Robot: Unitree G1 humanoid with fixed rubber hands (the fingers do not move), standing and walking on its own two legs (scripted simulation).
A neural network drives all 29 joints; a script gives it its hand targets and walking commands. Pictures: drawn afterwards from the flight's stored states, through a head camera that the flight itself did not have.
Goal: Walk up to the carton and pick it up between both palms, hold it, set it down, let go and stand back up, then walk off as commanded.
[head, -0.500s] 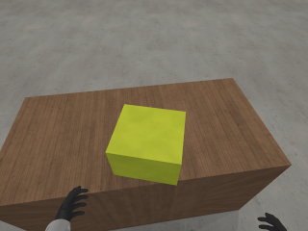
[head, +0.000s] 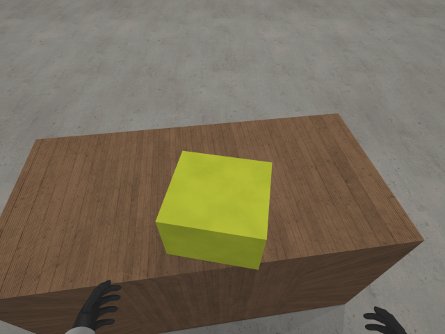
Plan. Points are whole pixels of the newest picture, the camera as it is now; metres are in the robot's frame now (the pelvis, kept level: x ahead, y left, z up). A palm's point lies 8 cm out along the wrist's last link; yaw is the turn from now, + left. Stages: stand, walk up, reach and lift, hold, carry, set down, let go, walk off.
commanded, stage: walk off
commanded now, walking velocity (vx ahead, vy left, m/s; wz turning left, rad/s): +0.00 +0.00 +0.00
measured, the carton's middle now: (219, 208) +0.41 +0.00 -0.09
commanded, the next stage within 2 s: none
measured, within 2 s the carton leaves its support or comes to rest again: neither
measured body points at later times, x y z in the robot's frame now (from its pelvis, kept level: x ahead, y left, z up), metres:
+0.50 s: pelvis -0.10 +0.02 -0.03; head -0.09 +0.04 +0.42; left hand +0.08 +0.30 -0.13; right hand -0.03 -0.32 -0.11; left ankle -0.12 +0.11 -0.73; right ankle +0.01 -0.12 -0.73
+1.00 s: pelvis -0.23 +0.02 -0.02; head -0.17 +0.03 +0.43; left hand -0.08 +0.33 -0.13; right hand -0.13 -0.30 -0.10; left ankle -0.11 +0.11 -0.73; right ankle -0.21 -0.13 -0.73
